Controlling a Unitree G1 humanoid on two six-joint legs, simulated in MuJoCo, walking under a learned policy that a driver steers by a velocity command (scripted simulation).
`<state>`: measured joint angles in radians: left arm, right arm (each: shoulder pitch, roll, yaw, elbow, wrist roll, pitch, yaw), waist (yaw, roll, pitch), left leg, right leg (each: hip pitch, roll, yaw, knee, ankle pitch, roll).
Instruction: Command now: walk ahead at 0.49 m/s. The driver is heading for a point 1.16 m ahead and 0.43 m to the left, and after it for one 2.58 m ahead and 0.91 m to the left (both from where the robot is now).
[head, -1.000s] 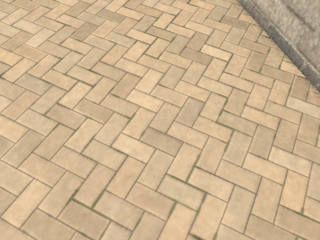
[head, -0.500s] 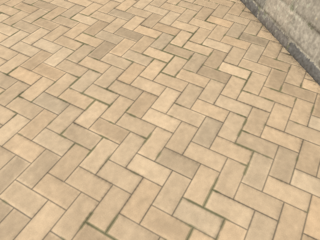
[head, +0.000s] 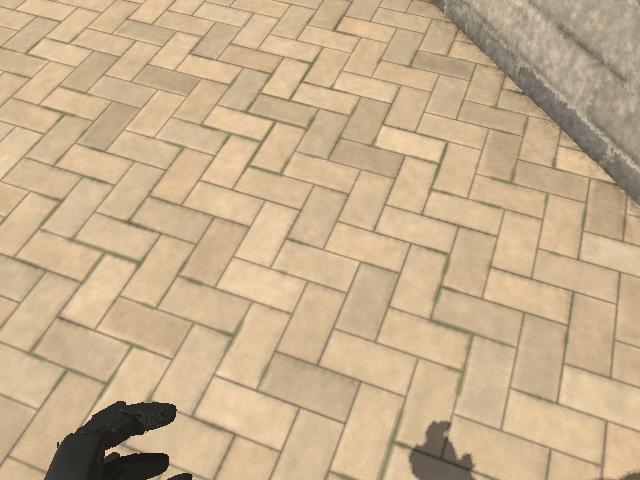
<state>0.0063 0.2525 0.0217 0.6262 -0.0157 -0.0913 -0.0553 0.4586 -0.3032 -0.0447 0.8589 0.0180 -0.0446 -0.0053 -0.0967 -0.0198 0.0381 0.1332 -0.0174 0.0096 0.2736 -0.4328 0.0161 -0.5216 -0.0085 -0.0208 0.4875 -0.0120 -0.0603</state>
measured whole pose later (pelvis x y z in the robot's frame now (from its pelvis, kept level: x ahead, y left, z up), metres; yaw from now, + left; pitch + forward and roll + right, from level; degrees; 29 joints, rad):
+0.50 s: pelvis +0.28 +0.01 +0.01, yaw +4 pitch +2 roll -3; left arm 0.35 0.30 0.06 0.86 -0.01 -0.07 -0.01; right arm 0.08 -0.27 -0.01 0.69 0.02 -0.06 0.05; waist 0.08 0.04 0.03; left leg -0.59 0.06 -0.01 0.56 0.00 0.04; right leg 0.09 0.05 -0.10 0.21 -0.33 -0.01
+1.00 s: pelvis +0.57 +0.06 +0.02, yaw +20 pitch +2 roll +0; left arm 0.02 0.29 0.03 0.68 0.00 -0.11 -0.02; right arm 0.39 -0.30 -0.07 0.74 0.03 -0.03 -0.02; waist -0.09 -0.04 0.02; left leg -0.07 -0.12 -0.21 0.40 -0.35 0.07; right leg -0.53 0.00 0.10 0.49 0.01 0.04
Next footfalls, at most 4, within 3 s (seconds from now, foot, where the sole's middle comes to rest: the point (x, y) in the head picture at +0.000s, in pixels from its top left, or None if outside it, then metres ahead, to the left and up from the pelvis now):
0.02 right None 0.19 -0.11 -0.76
0.54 left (242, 469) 0.48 0.13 -0.76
1.04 right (294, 325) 0.80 0.01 -0.76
1.58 left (135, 299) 0.90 0.38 -0.76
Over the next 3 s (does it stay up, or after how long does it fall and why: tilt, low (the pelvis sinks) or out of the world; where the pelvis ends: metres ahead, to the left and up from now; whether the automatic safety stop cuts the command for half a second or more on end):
stays up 1.40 0.71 0.01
